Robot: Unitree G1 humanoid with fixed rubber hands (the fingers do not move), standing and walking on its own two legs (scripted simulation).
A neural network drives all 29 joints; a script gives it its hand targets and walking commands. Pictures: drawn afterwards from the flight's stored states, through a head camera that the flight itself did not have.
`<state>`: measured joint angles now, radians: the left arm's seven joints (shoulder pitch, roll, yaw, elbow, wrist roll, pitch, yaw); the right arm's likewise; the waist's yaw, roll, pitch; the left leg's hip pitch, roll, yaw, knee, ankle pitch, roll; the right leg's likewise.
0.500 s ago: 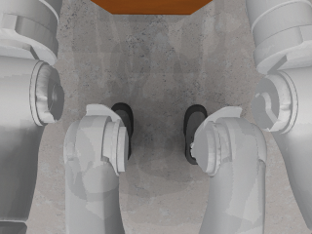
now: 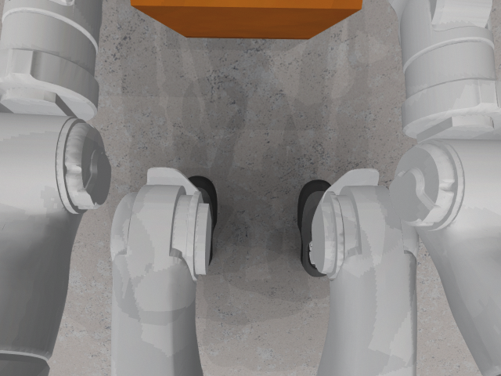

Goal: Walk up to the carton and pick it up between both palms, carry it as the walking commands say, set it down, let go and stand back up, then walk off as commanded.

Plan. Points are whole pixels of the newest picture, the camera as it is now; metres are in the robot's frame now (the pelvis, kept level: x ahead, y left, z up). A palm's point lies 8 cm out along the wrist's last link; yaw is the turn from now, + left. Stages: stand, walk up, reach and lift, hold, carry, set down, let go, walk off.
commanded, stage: reach and lift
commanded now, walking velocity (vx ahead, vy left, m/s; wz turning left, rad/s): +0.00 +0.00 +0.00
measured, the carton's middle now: out of the picture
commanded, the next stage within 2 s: none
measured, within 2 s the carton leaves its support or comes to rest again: leaves its support in 0.38 s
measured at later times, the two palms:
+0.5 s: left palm out of the picture +0.57 +0.15 -0.14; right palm out of the picture +0.56 -0.15 -0.14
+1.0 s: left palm out of the picture +0.57 +0.15 -0.09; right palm out of the picture +0.56 -0.14 -0.09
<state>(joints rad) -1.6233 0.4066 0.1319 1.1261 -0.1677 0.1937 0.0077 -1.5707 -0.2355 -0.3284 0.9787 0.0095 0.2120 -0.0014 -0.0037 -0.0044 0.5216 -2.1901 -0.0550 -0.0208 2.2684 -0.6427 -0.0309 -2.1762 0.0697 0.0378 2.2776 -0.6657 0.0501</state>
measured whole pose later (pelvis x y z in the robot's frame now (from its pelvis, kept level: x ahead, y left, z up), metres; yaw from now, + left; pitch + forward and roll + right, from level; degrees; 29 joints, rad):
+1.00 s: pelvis -0.01 +0.00 +0.06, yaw +0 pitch +32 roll -1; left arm -1.62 0.28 0.24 0.88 -0.02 0.37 0.16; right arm -1.57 -0.22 -0.34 0.80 -0.04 0.39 -0.13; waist 0.00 -0.01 0.52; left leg -2.04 -0.09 -0.06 2.08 -0.59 -0.05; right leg -2.02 0.10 0.04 2.08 -0.61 0.06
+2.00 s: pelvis -0.04 +0.00 +0.15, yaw +0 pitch +26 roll -1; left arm -1.49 0.18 0.36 0.69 0.11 0.46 0.13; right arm -1.45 -0.13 -0.44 0.63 -0.12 0.47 -0.09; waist 0.00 -0.01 0.52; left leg -1.73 -0.10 -0.09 1.75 -0.47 -0.06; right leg -1.71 0.11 0.06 1.75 -0.49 0.06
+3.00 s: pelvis -0.04 +0.00 +0.25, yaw +1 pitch +15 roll -1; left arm -1.22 0.09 0.34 0.59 0.11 0.44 0.13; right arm -1.18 -0.05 -0.41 0.54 -0.12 0.45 -0.08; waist -0.01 -0.01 0.52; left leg -1.26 -0.10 -0.11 1.37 -0.39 -0.05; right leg -1.24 0.10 0.09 1.37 -0.40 0.05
